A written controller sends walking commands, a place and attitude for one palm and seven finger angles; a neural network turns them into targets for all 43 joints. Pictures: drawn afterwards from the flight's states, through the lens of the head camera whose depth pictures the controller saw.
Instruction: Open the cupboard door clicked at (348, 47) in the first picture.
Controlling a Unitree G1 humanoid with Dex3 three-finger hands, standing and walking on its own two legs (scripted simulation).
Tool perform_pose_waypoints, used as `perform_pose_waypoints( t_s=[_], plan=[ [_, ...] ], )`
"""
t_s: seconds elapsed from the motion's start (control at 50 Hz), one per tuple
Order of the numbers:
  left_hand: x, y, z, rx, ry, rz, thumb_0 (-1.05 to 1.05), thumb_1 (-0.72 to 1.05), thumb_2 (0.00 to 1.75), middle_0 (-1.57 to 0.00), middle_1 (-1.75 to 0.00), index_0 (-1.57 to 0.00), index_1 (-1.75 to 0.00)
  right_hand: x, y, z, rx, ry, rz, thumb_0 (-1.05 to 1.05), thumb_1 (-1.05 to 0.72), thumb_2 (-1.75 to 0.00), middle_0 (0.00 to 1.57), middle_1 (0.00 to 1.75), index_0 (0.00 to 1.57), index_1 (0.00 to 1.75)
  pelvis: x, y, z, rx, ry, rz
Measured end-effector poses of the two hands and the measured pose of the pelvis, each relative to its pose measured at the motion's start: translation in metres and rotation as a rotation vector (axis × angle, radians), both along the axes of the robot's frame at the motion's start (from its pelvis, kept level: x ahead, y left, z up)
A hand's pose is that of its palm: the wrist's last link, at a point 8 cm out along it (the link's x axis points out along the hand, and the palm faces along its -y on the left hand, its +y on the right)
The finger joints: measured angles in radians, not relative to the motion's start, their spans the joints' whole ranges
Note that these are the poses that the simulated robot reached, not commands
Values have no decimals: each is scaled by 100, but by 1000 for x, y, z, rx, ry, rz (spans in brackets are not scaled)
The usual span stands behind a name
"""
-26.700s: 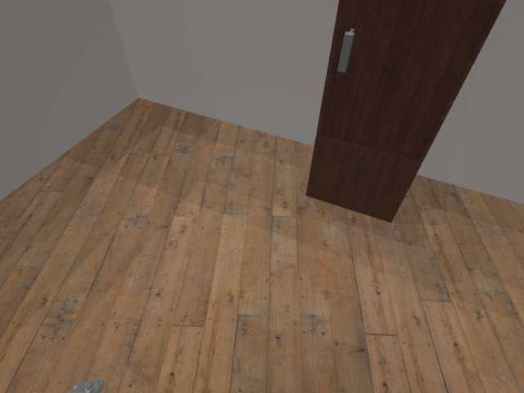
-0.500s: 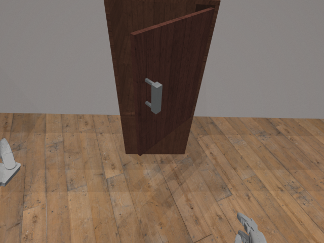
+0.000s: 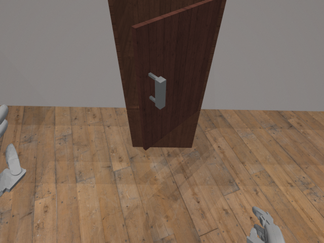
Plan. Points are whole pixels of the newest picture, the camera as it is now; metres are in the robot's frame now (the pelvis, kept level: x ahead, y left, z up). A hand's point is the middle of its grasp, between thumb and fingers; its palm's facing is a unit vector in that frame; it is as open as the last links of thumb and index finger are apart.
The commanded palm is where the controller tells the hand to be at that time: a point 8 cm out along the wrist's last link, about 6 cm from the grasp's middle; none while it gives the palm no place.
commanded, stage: stop stepping back and stand still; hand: left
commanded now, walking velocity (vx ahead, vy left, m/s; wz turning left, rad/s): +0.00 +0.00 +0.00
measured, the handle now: (155, 90) +0.59 +0.06 +0.03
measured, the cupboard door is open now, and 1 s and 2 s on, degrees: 44 44 44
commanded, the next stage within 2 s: let the arm hang, fingers relaxed in 0.48 s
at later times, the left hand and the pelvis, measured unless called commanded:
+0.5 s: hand (5, 178) +0.19 +0.29 +0.15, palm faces +0.41 -0.78 -0.46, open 7.5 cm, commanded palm +0.13 +0.32 +0.18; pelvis -0.01 +0.02 +0.01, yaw +0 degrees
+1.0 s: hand out of the picture -0.06 +0.19 -0.18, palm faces +0.05 -0.99 -0.16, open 7.1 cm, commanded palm none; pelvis -0.02 +0.02 +0.00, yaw +2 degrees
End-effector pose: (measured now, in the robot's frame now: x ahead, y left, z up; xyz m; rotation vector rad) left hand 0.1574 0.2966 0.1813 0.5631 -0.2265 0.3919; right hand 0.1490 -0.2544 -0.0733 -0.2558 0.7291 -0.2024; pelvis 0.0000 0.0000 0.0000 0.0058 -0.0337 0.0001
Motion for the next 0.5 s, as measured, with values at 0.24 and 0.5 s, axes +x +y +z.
perform_pose_waypoints(
  t_s=[0.24,0.5],
  plan=[
    [-7,13,-4,-17,62,-3,1,88,90,-21,-30,-21,-30,8,47,2,75,-28,63,1,-90,-90,20,30,21,30,-5,12,4,-18,23,-2],
    [-10,27,-8,-51,71,33,1,88,90,-21,-30,-21,-30,-3,54,-1,57,18,68,1,-90,-90,20,30,21,30,-8,22,7,-23,24,7]
  ],
)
